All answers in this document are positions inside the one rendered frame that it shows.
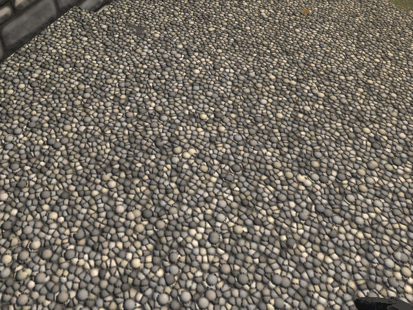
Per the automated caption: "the right robot hand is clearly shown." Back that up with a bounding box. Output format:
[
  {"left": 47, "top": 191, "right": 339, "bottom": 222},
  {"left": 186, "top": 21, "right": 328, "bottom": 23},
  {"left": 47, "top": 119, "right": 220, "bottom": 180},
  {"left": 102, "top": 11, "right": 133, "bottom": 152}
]
[{"left": 355, "top": 296, "right": 413, "bottom": 310}]

